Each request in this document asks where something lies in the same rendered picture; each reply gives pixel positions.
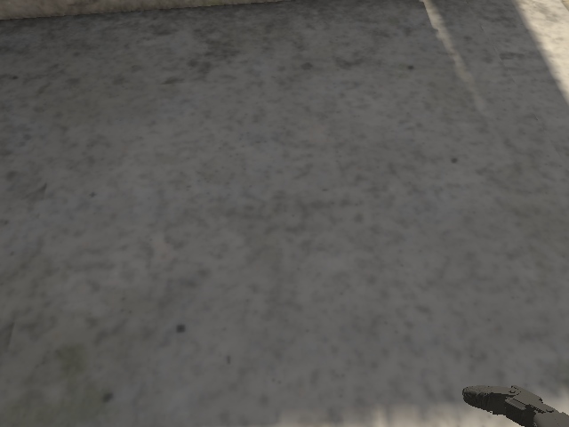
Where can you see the right robot hand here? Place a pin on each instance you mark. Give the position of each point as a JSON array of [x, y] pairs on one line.
[[517, 404]]

